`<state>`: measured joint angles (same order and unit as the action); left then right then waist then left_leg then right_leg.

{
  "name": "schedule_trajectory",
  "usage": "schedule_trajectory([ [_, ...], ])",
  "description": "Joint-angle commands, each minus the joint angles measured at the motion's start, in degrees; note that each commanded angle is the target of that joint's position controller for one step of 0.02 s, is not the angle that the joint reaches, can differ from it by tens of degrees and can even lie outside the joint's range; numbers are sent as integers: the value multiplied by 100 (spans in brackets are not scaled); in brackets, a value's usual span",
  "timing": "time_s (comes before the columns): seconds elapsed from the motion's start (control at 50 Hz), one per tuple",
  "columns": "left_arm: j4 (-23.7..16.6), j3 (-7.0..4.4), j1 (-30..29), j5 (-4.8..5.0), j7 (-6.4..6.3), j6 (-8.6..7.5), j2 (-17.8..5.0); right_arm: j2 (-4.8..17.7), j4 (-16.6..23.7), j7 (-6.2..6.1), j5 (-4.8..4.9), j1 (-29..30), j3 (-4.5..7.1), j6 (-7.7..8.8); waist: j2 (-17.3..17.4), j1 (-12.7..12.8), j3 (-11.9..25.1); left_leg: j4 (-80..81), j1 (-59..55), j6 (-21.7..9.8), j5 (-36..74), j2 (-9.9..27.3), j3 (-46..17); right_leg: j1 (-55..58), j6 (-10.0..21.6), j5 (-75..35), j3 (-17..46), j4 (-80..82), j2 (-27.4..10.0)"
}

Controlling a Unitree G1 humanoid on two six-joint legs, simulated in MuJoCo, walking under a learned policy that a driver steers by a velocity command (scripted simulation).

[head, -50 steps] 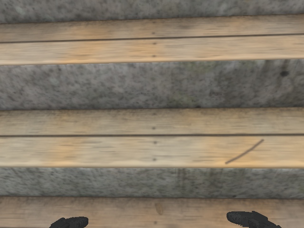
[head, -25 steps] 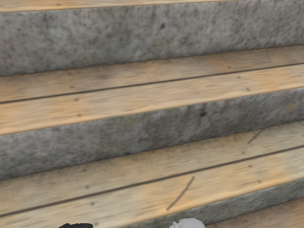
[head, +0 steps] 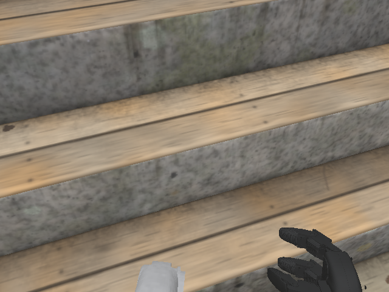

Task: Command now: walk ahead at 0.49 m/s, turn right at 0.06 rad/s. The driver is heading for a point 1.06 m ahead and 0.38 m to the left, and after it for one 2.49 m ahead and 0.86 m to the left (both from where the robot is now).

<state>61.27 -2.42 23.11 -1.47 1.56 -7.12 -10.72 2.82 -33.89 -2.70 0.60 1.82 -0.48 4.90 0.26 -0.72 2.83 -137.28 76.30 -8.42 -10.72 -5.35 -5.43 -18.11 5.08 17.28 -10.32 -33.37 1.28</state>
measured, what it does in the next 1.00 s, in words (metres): climbs: left foot 0.21 m higher, then right foot 0.20 m higher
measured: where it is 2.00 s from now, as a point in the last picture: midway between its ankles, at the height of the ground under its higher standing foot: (126, 12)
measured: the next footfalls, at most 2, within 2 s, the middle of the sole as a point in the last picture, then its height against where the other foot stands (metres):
left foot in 0.20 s outside the picture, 0.21 m higher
right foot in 0.74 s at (261, 219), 0.20 m higher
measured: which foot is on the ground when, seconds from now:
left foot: up 0.00-0.18, down 0.20-0.78, up 0.80-1.00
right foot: down 0.00-0.24, up 0.26-0.72, down 0.74-1.00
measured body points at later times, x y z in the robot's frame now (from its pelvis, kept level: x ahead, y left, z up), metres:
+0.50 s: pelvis +0.21 +0.01 +0.19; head +0.21 +0.01 +0.64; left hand +0.43 +0.18 +0.12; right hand +0.17 -0.22 +0.04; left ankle +0.16 +0.07 -0.52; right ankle +0.29 -0.13 -0.26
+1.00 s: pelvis +0.49 -0.04 +0.39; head +0.47 -0.03 +0.84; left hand +0.49 +0.21 +0.24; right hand +0.76 -0.22 +0.35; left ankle +0.48 +0.07 +0.00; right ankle +0.53 -0.15 -0.32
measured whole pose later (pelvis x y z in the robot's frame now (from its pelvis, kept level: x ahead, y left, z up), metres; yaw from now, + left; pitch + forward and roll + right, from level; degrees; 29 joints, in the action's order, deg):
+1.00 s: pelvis +0.49 -0.04 +0.39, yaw +13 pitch +1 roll -3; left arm 58.6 -3.9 17.1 -2.1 -0.7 -6.4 -12.3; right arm 8.3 -35.0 -1.1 -0.3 -2.4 3.3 4.2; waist 2.2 -3.7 3.6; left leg -130.0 66.7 -8.6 -5.4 -2.9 -5.1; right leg -21.2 2.0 20.2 -17.0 -41.8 -4.8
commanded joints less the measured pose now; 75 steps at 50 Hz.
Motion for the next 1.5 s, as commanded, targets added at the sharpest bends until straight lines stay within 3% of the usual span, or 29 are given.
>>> schedule_trajectory([
  [0.02, 47, 210, -154, 102, 113, -222, 124, -369, 498, -63, 53, 496, -358, -178, 206, -339, -869, 885, 42, -87, -61, 76, 524, -1170, -86, -882, 602, 2449, -961],
  [0.1, 102, 60, 809, 187, -370, -125, -446, -361, 349, 109, -200, 563, -395, -317, -343, -77, 308, 2154, -596, -105, -150, 722, 1579, 1385, 397, -4011, 558, 2932, -1229],
  [0.12, -179, 75, 380, 311, -405, -87, -319, -115, 14, 175, -74, 214, -357, -292, -49, -204, 545, 3791, -2249, -168, -432, 560, 2074, 910, 305, -5886, -159, 2792, -927],
  [0.2, -536, -128, 530, 477, -328, -310, -1045, 502, -578, 52, 101, -1139, -202, -438, -1722, -598, 1873, 6779, -4999, -60, -2828, -280, 1835, 2048, 1224, -11627, 309, 188, -1678],
  [0.22, -663, -165, 533, 448, -270, -343, -988, 746, -701, 81, -17, -1362, -73, -441, -1584, -737, 1955, 7664, -5572, -168, -2952, -92, 1027, 1822, 1116, -10399, 542, -948, -1554],
  [0.26, -1392, -259, -473, 49, 66, -239, -251, 1725, -1371, -112, -295, -2082, 454, -676, 848, -926, 1234, 12058, -6264, -1246, -5446, 1802, -5238, -2384, 417, -2003, 1196, -6101, 318],
  [0.28, -1940, -152, -981, -273, 44, -142, 341, 1492, -1286, -55, -192, -1294, 441, -508, 320, -490, 264, 12307, -5508, -706, -4749, 1972, -5106, -3581, 257, -1818, 2298, -8494, 417],
  [0.36, -2397, 286, -760, -53, -229, 161, 949, -137, -2366, 146, -271, -1237, 26, -90, -365, 638, -1032, 11199, -4073, -64, -1766, 1570, -1334, -4920, 411, -1577, 2319, -9579, 312],
  [0.5, -2586, 276, -1704, -8, -348, 496, 608, 1048, -2563, 84, -32, -2741, 274, 458, 237, 203, -670, 12103, -6206, -484, -197, 1686, -661, -6019, 198, -1135, 1040, -8906, -360],
  [0.58, -3458, 419, -3662, -147, -240, 349, 880, 859, -2581, 36, -266, -3728, 331, 403, 313, -543, -851, 12331, -8471, -499, -390, 1916, -1085, -8366, 353, 510, 945, -9621, -828],
  [0.66, -4137, 578, -4343, -122, -25, 532, 833, 897, -2480, -115, -72, -3933, 391, 245, 392, -764, -497, 13817, -7670, -707, 2103, 1578, -552, -5920, 207, 512, -12, -6601, -890],
  [0.7, -3765, 583, -3510, 215, -12, 495, 975, 967, -2185, -79, 74, -3407, 342, 223, 533, -200, 467, 13210, -6326, -574, 7060, 1481, 237, -1789, 473, 1066, -431, -4439, -145],
  [0.74, -3168, 121, -933, 257, -217, 637, 61, 2213, -1979, 212, 224, -3134, 703, 594, 1270, 1052, 2394, 10814, -7156, -305, 10107, 1863, -148, 582, 493, 488, 273, -3355, 156],
  [0.76, -2757, -147, -165, 141, -291, 604, -499, 2260, -1773, 430, 355, -2515, 823, 799, 1070, 1414, 2707, 9431, -6378, -137, 8983, 1488, -252, 1572, 545, 619, 1240, -2549, -230],
  [0.78, -2566, -355, 171, -161, -411, 553, -1084, 1540, -1380, 584, 432, -2395, 694, 836, -768, 1426, 2866, 6565, -4273, 275, 5139, 322, -183, 2622, 1505, -7, 4383, -896, -2091],
  [0.8, -2701, -435, -243, -67, -424, 704, -1177, 1540, -1162, 589, -9, -1916, 777, 769, -1042, 1426, 3288, 3250, -4115, 398, 1151, -257, -394, 1811, 1573, 660, 6131, 713, -2506],
  [0.86, -1718, -167, -1679, 59, -330, 390, -69, 198, -164, 376, -501, -1233, 391, 352, -171, -66, 520, 1149, -2142, 118, 1663, 449, -215, -661, 829, 2677, 4125, 693, -2403],
  [0.88, -1222, 7, -1598, -21, -305, 281, 477, -67, -107, 351, -454, -1434, 245, 203, -73, -491, -74, 961, -1906, 19, 1365, 481, -320, -1298, 587, 2139, 3246, 694, -2212],
  [0.94, -622, 39, -1175, -90, -226, -24, 438, -317, -30, 285, -123, -1378, 56, -57, -109, -699, -844, 810, -905, -39, 777, 631, -619, -1308, 162, 85, 1546, 1484, -2294],
  [1.04, -278, -9, -647, -4, -92, -292, -265, 75, 401, -81, -9, -251, 73, -339, 126, -645, -1044, -106, 345, -169, -478, 327, -164, -399, 225, -237, 231, 2600, -2054],
  [1.14, -323, -142, -102, 169, -316, -89, -830, 139, 814, 172, 9, 715, -134, -574, -524, -240, -272, 4463, -2128, -225, -982, 753, 1748, 228, 565, -1946, -1039, 4067, -1420],
  [1.18, -686, -165, 30, 428, -480, -49, -1281, 257, 177, 139, 97, -431, -54, -607, -717, -359, 784, 5304, -3843, -169, -2022, 91, 2273, 1142, 1021, -9119, -1094, 2533, -1745],
  [1.22, -1105, -380, -453, 630, -210, -72, -1949, 860, -210, 145, -154, -2246, 142, -438, -1210, -961, 2301, 6804, -5269, -249, -2335, -422, 1378, 2250, 1032, -11552, -734, -390, -2141],
  [1.24, -1410, -404, -492, 412, -31, -131, -1775, 1329, -165, 235, -159, -2261, 370, -479, -1212, -896, 2403, 8065, -5751, -328, -2410, -421, 65, 1775, 752, -9315, -280, -1618, -2011],
  [1.26, -2083, -318, -971, 208, 284, -177, -1185, 2102, -286, 90, -165, -1883, 627, -622, 555, -476, 2118, 10185, -6387, -917, -4349, 723, -3501, -875, 311, -3682, -2, -3467, -851],
  [1.28, -2529, -304, -1615, -140, 397, -130, -711, 2448, 20, 47, -242, -1331, 904, -750, 446, -538, 1987, 12073, -6286, -1035, -6047, 1178, -5890, -2423, -59, -1362, 1313, -6709, 15],
  [1.32, -3106, 45, -1773, -388, 160, -35, 432, 1680, -405, 126, -276, -799, 648, -561, 163, 109, 842, 11593, -5189, -362, -4352, 1237, -4684, -3630, -130, -1990, 1793, -9300, -84],
  [1.38, -3064, 326, -1194, -398, -145, 18, 684, 768, -1255, 227, -178, -1202, 414, -103, -411, 600, -560, 10909, -4359, -10, -2287, 577, -2387, -4287, 93, -2156, 1578, -9006, -219],
  [1.5, -3441, 569, -2491, -250, -325, 234, 908, 1052, -1741, 279, -162, -2702, 409, 190, -10, -92, -524, 11516, -5850, -305, -719, 920, -2118, -6438, -18, -975, 942, -9951, -389],
])
Keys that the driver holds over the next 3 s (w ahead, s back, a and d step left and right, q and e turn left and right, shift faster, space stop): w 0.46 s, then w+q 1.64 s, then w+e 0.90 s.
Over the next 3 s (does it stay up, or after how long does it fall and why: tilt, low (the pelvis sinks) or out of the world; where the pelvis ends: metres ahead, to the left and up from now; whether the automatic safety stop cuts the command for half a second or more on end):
stays up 1.14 0.51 1.00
